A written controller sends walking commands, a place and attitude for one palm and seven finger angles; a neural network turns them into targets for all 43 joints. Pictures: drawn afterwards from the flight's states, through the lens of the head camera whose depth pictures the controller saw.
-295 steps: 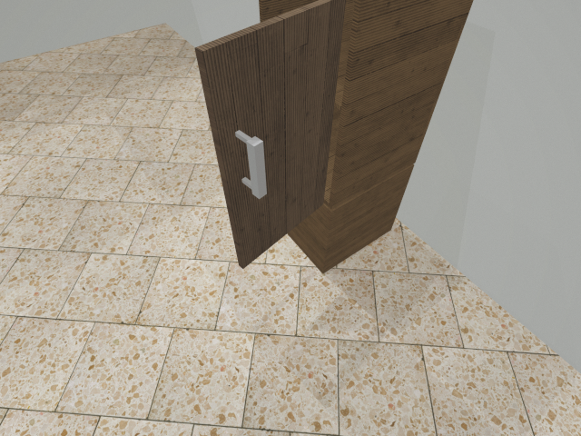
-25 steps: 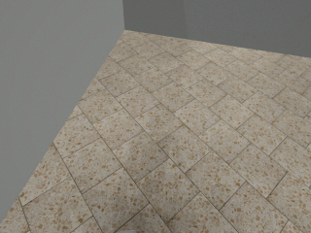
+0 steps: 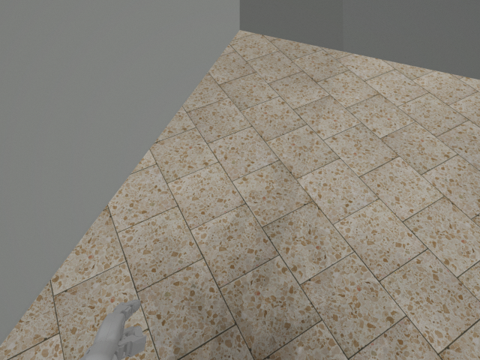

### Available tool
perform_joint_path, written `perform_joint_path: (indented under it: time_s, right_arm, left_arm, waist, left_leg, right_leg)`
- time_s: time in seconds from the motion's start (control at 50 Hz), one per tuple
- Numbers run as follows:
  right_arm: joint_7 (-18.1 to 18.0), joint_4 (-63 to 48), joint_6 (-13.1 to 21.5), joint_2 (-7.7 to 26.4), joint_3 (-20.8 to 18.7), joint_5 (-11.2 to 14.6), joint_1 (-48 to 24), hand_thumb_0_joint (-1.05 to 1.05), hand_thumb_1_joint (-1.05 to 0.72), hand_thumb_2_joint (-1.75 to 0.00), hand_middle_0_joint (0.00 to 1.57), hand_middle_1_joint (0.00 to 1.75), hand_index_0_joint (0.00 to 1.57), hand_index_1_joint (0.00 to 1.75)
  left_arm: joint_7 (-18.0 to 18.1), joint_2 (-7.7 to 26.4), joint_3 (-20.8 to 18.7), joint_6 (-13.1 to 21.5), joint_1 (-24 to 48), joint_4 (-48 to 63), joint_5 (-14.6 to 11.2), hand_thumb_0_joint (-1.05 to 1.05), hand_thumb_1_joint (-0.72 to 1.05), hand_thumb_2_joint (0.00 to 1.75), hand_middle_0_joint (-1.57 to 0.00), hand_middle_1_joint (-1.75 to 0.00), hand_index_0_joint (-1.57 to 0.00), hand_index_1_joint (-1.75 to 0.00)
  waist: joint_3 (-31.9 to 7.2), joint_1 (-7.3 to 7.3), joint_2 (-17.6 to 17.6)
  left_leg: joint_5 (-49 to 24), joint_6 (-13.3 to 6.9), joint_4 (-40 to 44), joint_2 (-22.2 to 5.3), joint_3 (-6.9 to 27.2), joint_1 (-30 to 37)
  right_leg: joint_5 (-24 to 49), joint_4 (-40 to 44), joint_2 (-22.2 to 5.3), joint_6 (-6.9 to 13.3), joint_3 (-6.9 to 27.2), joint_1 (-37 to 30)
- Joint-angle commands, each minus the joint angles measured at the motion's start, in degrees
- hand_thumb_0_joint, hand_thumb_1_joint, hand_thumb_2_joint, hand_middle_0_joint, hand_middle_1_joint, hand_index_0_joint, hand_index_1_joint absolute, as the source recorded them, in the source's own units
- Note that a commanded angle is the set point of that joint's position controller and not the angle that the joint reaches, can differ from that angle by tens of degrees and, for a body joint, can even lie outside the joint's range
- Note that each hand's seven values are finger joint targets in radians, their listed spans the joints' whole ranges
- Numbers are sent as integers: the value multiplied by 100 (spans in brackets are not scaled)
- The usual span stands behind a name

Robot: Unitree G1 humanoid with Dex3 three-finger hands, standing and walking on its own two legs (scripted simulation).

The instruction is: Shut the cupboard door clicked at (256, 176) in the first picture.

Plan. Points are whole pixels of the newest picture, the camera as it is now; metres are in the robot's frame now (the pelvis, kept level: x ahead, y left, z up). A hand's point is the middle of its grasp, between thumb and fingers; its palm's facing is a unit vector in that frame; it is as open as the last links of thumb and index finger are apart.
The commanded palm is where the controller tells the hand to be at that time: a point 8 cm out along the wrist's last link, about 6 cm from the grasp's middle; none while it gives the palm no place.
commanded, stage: walk to a spot facing it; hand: left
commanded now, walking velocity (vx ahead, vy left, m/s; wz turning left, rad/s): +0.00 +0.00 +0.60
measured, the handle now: out of the picture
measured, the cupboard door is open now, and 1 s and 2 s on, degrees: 100 100 100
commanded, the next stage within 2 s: none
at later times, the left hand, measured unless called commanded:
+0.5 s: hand out of the picture -0.07 +0.15 -0.17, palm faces +0.37 -0.88 -0.30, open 7.4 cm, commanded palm none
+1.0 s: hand out of the picture +0.05 +0.18 -0.15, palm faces +0.56 -0.79 -0.26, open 7.4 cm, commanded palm none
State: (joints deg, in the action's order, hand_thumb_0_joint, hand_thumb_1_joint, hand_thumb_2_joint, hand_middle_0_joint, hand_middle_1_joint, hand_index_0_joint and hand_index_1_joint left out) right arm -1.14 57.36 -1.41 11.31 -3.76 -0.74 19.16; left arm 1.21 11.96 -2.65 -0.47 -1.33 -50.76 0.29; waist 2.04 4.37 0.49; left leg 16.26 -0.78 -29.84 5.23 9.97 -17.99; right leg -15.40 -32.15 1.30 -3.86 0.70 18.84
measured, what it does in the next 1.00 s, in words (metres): steps on the spot, turning left: left foot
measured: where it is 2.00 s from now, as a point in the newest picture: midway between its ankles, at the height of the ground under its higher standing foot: outside the picture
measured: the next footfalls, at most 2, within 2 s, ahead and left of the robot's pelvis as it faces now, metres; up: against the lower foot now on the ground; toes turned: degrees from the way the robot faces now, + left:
left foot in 0.56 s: +0.03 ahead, +0.07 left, +0.00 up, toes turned +31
right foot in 1.02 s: +0.14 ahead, -0.16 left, +0.00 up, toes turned +37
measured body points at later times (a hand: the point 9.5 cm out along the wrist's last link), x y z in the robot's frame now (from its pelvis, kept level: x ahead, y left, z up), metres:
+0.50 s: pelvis +0.02 -0.04 +0.00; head +0.08 -0.03 +0.44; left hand -0.09 +0.19 -0.14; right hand +0.26 -0.23 -0.14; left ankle +0.00 +0.07 -0.70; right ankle -0.02 -0.10 -0.73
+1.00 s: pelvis +0.05 -0.07 +0.00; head +0.10 -0.03 +0.44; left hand +0.02 +0.22 -0.13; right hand +0.23 -0.26 -0.15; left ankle -0.01 +0.05 -0.73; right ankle +0.12 -0.19 -0.73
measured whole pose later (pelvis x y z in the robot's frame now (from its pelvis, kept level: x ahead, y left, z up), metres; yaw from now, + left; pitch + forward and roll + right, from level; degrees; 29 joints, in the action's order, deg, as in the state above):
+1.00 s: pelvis +0.05 -0.07 +0.00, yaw +37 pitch +3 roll +0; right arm 0.4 53.2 -3.0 12.6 -4.0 -1.0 13.0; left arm 0.5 13.5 -3.2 -1.7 -4.2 -48.1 0.8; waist 4.5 2.9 0.5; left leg 13.6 0.9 -31.5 1.4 6.7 -20.8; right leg -20.0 -36.7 -1.3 -4.9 -0.3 18.7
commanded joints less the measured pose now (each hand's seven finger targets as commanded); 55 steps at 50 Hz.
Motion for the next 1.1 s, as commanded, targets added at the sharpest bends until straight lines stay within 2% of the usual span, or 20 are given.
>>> perform_joint_path:
  time_s: [0.0, 0.02, 0.1, 0.22, 0.38, 0.46, 0.5, 0.52, 0.54, 0.56, 0.58, 0.68, 0.78, 0.88, 0.94, 0.96, 0.98, 1.0, 1.02, 1.08]
  right_arm:
    - [-20, -592, 107, 790, -228, 53, 12, 0, -90, -90, 20, 30, 20, 30]
    - [17, -579, 43, 826, -219, 1, -110, 0, -90, -90, 20, 30, 20, 30]
    - [165, -464, -181, 628, -136, 7, -464, 0, -90, -90, 20, 30, 20, 30]
    - [216, -585, -292, 638, -74, 6, -1018, 0, -90, -90, 20, 30, 20, 30]
    - [264, -911, -273, 617, 21, -6, -1783, 0, -90, -90, 20, 30, 20, 30]
    - [246, -1007, -165, 661, 49, -6, -1653, 0, -90, -90, 20, 30, 20, 30]
    - [231, -926, -108, 831, -7, -30, -1083, 0, -90, -90, 20, 30, 20, 30]
    - [223, -808, -63, 1151, -98, -67, -515, 0, -90, -90, 20, 30, 20, 30]
    - [191, -772, -14, 1816, -262, -85, -174, 0, -90, -90, 20, 30, 20, 30]
    - [142, -688, -49, 1974, -253, 13, -12, 0, -90, -90, 20, 30, 20, 30]
    - [101, -772, -45, 1855, -223, 13, -263, 0, -90, -90, 20, 30, 20, 30]
    - [28, -978, 65, 1369, -97, -14, -1264, 0, -90, -90, 20, 30, 20, 30]
    - [73, -854, 61, 1375, -171, -25, -997, 0, -90, -90, 20, 30, 20, 30]
    - [86, -805, 28, 1393, -294, -70, -728, 0, -90, -90, 20, 30, 20, 30]
    - [75, -861, 1, 1365, -345, -40, -851, 0, -90, -90, 20, 30, 20, 30]
    - [78, -909, 0, 1273, -338, -1, -928, 0, -90, -90, 20, 30, 20, 30]
    - [114, -983, 4, 986, -306, 59, -911, 0, -90, -90, 20, 30, 20, 30]
    - [127, -1126, 13, 621, -226, 59, -928, 0, -90, -90, 20, 30, 20, 30]
    - [140, -1117, -17, 882, -255, 6, -1000, 0, -90, -90, 20, 30, 20, 30]
    - [212, -782, -180, 786, -242, -13, -778, 0, -90, -90, 20, 30, 20, 30]
  left_arm:
    - [144, 1428, -282, 175, -1236, 134, 70, 0, 90, 90, -20, -30, -20, -30]
    - [161, 1215, -204, 159, -1132, 188, 61, 0, 90, 90, -20, -30, -20, -30]
    - [139, 720, -86, 180, -853, 240, -8, 0, 90, 90, -20, -30, -20, -30]
    - [140, 839, -118, 191, -1569, 118, 12, 0, 90, 90, -20, -30, -20, -30]
    - [133, 837, -116, 155, -1907, 21, 105, 0, 90, 90, -20, -30, -20, -30]
    - [85, 1116, -209, 171, -1793, 33, 113, 0, 90, 90, -20, -30, -20, -30]
    - [42, 1197, -231, 181, -1689, 34, 82, 0, 90, 90, -20, -30, -20, -30]
    - [17, 1194, -233, 169, -1516, 115, 30, 0, 90, 90, -20, -30, -20, -30]
    - [-40, 801, -136, 141, -1347, 380, -32, 0, 90, 90, -20, -30, -20, -30]
    - [20, 954, -121, 29, -1011, 594, 21, 0, 90, 90, -20, -30, -20, -30]
    - [39, 973, -131, -27, -740, 692, 34, 0, 90, 90, -20, -30, -20, -30]
    - [-63, 800, -233, -170, -1276, 228, 97, 0, 90, 90, -20, -30, -20, -30]
    - [-68, 691, -219, -160, -893, 400, 105, 0, 90, 90, -20, -30, -20, -30]
    - [-60, 590, -166, -82, -459, 637, 62, 0, 90, 90, -20, -30, -20, -30]
    - [-35, 606, -191, -20, -820, 562, 14, 0, 90, 90, -20, -30, -20, -30]
    - [-12, 712, -231, 32, -1112, 495, 6, 0, 90, 90, -20, -30, -20, -30]
    - [38, 1149, -323, 101, -1400, 431, 72, 0, 90, 90, -20, -30, -20, -30]
    - [90, 1612, -406, 122, -1417, 426, 142, 0, 90, 90, -20, -30, -20, -30]
    - [115, 1553, -334, 100, -1383, 424, 111, 0, 90, 90, -20, -30, -20, -30]
    - [114, 927, -158, 92, -652, 547, 47, 0, 90, 90, -20, -30, -20, -30]
  waist:
    - [-1333, -632, -1425]
    - [-914, -559, -1029]
    - [-343, -286, -1110]
    - [-420, -481, -1036]
    - [-245, -573, -993]
    - [-442, -464, -1032]
    - [-762, -131, -769]
    - [-1027, 203, -223]
    - [-1083, 306, 1536]
    - [-1215, 280, 844]
    - [-725, 155, 114]
    - [-341, -498, 584]
    - [-285, -414, 769]
    - [-488, -258, 1107]
    - [-721, -446, 1042]
    - [-856, -603, 826]
    - [-1036, -726, -90]
    - [-908, -786, -1742]
    - [-818, -761, -1351]
    - [-370, -290, -1294]
  left_leg:
    - [2414, 464, -2870, -210, -765, -1708]
    - [1974, 446, -3598, -491, -654, -1622]
    - [743, 624, -3892, -745, -1058, -1737]
    - [404, 605, -3209, -693, -1284, -1690]
    - [570, 404, -2116, -740, -1530, -1380]
    - [662, 186, -1213, -595, -1839, -529]
    - [1, 23, -306, -442, -1857, 522]
    - [-1587, -258, 230, -972, -1246, 1745]
    - [-4379, -1221, 504, -2826, 1218, 2576]
    - [-5218, -1746, 459, -3283, 1597, 2505]
    - [-4071, -1680, 694, -3207, 1129, 1937]
    - [-1931, -768, 1115, -1813, 114, 599]
    - [-1158, -775, 1223, -1657, 388, 451]
    - [-1931, -775, 811, -1597, 741, 579]
    - [-2319, -613, 417, -1420, 903, 243]
    - [-2014, -413, 137, -1240, 833, -84]
    - [-787, -62, -575, -832, 390, -1031]
    - [1685, 407, -2025, -57, -818, -1984]
    - [2017, 346, -3248, -407, -670, -1754]
    - [949, 511, -4093, -731, -823, -1791]
  right_leg:
    - [4551, 898, -3207, 1309, 2093, -2713]
    - [4573, 851, -2859, 1435, 1473, -2107]
    - [5255, 906, -1752, 556, -126, -1737]
    - [5649, 855, -1722, 184, -540, -2206]
    - [4817, 752, -2054, 735, -637, -2140]
    - [5137, 192, -2308, 987, -897, -1950]
    - [4897, -800, -2195, 750, -1226, -1573]
    - [3485, -1930, -1986, 444, -1384, -534]
    - [-1671, -3509, -912, -65, -1306, 1327]
    - [-2301, -4105, -741, -41, -336, 1712]
    - [-1984, -4163, -905, -49, -103, 1796]
    - [-611, -3603, -755, -151, 9, 1161]
    - [-552, -2701, -601, -218, -80, 1056]
    - [-886, -1304, -275, -168, -208, 490]
    - [-347, -87, -73, -77, -247, -527]
    - [227, 804, -204, -46, -167, -1232]
    - [476, 1405, -1158, 181, 667, -2307]
    - [1600, 1503, -2780, 859, 1992, -2500]
    - [2328, 1346, -3108, 1263, 1797, -1682]
    - [3133, 1069, -2035, 985, 310, -1400]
